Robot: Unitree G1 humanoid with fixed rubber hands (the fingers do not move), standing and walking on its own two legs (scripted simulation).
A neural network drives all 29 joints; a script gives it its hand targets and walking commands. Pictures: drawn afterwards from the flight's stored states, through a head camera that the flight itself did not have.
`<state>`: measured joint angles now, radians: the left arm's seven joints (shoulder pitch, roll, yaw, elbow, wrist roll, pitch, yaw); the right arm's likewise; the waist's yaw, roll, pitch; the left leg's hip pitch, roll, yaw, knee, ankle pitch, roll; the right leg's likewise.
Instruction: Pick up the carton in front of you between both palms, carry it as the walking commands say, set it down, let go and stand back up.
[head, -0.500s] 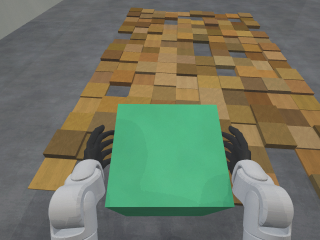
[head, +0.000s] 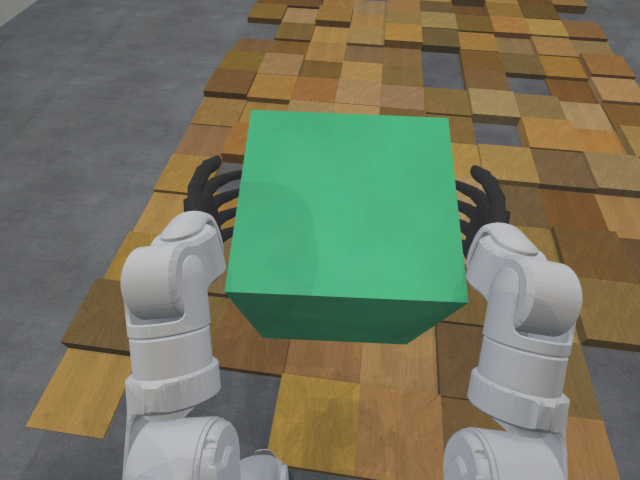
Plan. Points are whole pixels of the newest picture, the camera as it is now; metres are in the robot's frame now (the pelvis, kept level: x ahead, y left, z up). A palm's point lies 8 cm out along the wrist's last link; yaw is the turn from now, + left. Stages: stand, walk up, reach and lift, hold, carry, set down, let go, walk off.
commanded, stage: carry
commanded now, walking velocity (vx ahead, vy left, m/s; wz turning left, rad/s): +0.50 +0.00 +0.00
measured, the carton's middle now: (340, 245) +0.38 +0.01 +0.08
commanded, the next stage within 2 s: none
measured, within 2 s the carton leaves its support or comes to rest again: neither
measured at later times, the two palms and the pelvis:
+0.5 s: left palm (247, 71) +0.68 +0.17 +0.13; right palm (428, 62) +0.73 -0.13 +0.13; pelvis +0.37 -0.03 +0.03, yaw +2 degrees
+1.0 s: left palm out of the picture +1.08 +0.13 +0.16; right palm out of the picture +1.05 -0.17 +0.17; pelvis +0.71 +0.00 +0.03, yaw +2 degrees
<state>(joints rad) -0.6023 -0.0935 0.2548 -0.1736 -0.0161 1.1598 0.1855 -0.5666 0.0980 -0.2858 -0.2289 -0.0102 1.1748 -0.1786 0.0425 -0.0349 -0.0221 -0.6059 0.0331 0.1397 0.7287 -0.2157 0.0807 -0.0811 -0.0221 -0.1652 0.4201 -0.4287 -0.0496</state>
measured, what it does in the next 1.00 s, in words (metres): climbs: right foot 0.05 m higher, then left foot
